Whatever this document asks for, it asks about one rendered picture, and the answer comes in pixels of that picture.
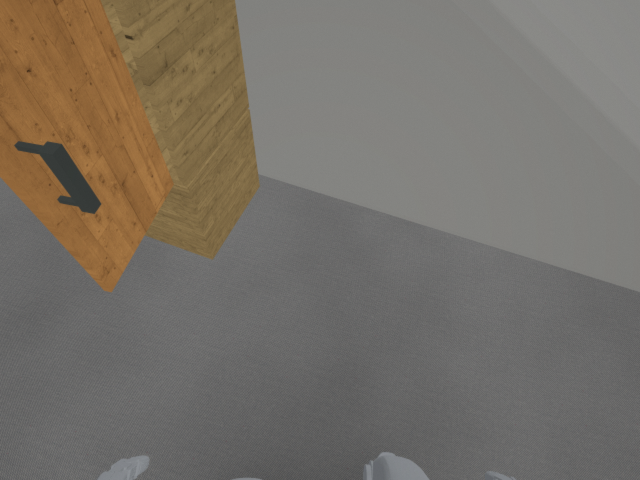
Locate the cupboard door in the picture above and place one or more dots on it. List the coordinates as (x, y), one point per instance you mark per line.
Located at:
(63, 79)

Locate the right robot thigh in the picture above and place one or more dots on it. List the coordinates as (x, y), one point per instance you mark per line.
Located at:
(393, 468)

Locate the robot left hand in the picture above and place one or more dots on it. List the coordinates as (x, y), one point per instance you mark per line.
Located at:
(126, 469)

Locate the handle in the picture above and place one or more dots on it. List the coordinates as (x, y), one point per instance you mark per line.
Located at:
(63, 167)

